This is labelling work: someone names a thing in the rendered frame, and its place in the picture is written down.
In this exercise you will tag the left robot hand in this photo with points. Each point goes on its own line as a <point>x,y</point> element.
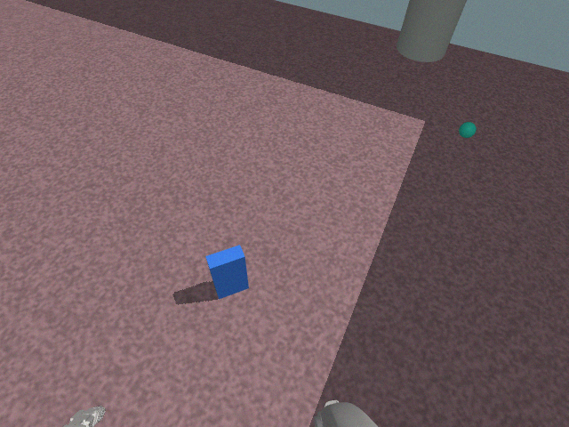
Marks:
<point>87,418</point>

